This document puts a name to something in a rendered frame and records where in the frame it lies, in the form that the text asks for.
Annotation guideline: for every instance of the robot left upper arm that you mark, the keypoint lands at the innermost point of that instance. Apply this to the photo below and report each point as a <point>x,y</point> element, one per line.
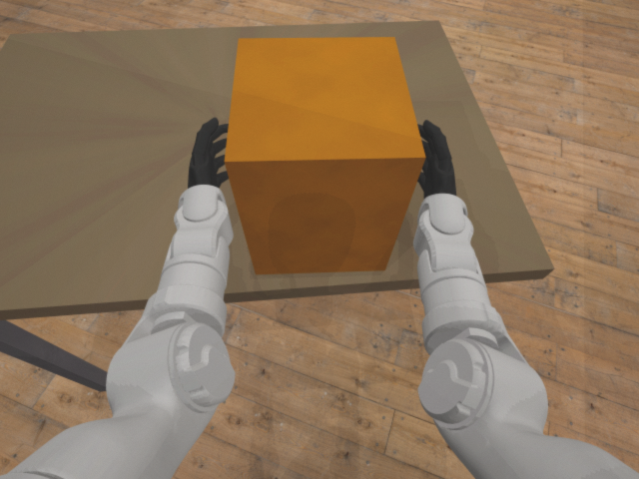
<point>163,390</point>

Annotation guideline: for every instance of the right robot hand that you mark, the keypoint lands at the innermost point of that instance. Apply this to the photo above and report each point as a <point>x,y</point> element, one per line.
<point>438,172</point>

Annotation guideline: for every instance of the robot right upper arm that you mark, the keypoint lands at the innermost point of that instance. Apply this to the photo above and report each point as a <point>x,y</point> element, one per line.
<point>491,408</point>

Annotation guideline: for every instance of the left robot forearm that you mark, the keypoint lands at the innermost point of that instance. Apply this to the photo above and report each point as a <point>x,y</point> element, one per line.
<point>195,272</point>

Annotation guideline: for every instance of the left robot hand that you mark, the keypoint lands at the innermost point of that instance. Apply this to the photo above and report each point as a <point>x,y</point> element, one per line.
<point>203,165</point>

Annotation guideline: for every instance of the carton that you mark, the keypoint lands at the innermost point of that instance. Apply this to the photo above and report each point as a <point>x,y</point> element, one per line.
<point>323,152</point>

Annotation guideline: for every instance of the right robot forearm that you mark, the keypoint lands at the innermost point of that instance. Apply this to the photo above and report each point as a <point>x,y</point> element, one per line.
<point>452,287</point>

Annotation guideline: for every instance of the table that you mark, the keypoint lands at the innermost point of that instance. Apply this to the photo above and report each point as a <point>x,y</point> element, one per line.
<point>97,131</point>

